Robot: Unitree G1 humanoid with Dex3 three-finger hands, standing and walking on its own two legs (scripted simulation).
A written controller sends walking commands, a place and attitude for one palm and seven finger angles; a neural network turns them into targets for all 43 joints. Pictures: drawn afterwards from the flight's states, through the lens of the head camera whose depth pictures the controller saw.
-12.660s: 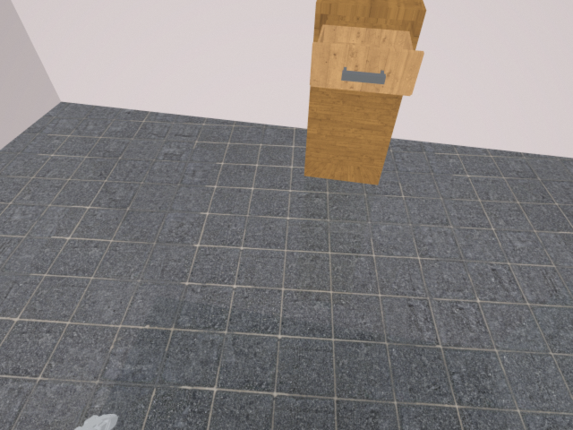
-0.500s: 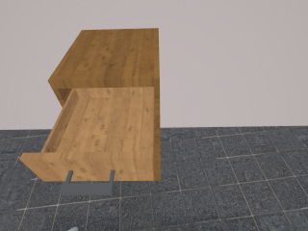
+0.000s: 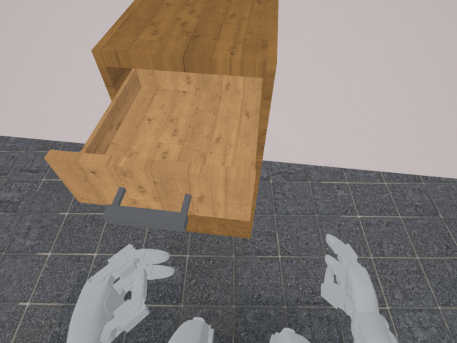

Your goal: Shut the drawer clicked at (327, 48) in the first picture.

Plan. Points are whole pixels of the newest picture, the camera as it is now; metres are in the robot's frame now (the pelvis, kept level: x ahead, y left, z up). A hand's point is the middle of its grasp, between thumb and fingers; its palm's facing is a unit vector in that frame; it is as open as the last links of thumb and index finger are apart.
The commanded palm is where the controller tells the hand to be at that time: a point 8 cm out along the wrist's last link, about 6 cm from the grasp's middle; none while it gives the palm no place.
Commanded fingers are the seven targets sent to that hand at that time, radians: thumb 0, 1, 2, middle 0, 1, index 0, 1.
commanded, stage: raise the hand and make a fist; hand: left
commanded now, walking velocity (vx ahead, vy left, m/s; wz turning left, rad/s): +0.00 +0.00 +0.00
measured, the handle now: (150, 207) +0.32 +0.19 +0.05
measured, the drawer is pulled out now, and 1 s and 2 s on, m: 0.28 0.28 0.28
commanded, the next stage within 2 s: bring the fist close to the handle in 1.28 s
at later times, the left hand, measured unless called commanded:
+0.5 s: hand (121, 302) +0.15 +0.15 +0.12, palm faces +0.06 -1.00 -0.05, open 3.1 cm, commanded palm +0.10 +0.21 +0.12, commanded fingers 0.00 0.90 0.90 -1.34 -1.53 -1.34 -1.53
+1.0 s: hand (113, 296) +0.15 +0.15 +0.15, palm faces +0.04 -1.00 -0.08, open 3.2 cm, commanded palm +0.09 +0.21 +0.15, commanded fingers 0.00 0.90 0.90 -1.40 -1.60 -1.40 -1.60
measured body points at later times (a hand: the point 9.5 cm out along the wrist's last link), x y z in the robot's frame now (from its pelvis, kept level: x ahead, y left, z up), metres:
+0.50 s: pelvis +0.02 +0.01 +0.02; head +0.03 +0.01 +0.47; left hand +0.14 +0.21 +0.12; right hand +0.21 -0.23 -0.03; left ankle +0.03 +0.12 -0.66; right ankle +0.04 -0.10 -0.66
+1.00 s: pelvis +0.03 +0.01 +0.03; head +0.03 +0.00 +0.48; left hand +0.14 +0.21 +0.16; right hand +0.23 -0.20 -0.02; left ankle +0.03 +0.12 -0.66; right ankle +0.04 -0.10 -0.66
